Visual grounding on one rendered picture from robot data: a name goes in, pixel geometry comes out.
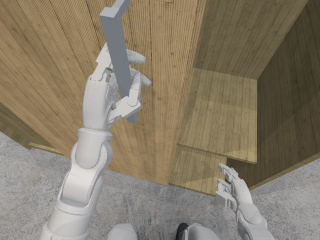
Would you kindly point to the robot left hand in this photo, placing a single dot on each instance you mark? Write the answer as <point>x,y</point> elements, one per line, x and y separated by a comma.
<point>100,92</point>

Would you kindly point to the wardrobe door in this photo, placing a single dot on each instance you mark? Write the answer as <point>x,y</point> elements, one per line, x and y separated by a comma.
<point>19,126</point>
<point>49,48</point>

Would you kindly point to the robot left thigh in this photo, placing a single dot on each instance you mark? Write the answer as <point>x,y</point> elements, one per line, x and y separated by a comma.
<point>123,231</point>

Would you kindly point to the right robot forearm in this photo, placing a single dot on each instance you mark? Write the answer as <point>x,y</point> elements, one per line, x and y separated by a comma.
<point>251,224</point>

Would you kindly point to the robot thigh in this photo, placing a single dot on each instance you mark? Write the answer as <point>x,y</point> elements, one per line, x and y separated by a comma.
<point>197,232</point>
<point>123,231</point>

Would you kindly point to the robot right thigh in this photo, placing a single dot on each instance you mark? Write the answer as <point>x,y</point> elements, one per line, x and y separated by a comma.
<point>197,232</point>

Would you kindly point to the left robot forearm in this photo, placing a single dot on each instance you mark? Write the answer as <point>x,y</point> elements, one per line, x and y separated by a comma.
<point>81,187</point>

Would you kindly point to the robot right hand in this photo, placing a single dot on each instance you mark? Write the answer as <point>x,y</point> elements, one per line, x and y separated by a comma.
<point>234,194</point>

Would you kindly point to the handle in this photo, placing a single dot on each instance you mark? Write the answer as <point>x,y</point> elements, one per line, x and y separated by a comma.
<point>111,22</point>

